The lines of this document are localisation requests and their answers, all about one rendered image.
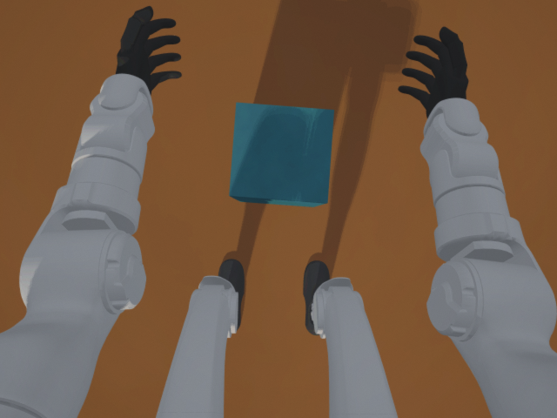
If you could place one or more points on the right robot upper arm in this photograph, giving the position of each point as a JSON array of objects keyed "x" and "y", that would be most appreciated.
[{"x": 500, "y": 316}]

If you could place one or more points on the left robot upper arm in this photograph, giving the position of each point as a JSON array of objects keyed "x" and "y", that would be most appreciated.
[{"x": 75, "y": 284}]

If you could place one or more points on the robot right hand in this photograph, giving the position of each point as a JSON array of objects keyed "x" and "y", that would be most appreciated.
[{"x": 449, "y": 80}]

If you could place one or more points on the robot left hand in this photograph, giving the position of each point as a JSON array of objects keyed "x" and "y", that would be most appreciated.
[{"x": 134, "y": 56}]

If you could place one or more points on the robot right forearm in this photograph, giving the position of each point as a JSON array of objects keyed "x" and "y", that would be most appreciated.
[{"x": 468, "y": 193}]

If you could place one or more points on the right robot foot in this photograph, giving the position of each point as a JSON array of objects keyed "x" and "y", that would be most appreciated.
[{"x": 315, "y": 274}]

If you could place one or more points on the left robot shin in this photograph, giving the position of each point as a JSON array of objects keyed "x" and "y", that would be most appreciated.
[{"x": 212, "y": 280}]

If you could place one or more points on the carton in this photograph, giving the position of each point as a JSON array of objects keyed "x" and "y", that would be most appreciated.
[{"x": 281, "y": 155}]

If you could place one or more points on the robot left forearm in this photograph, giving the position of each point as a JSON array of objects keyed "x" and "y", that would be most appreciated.
[{"x": 108, "y": 165}]

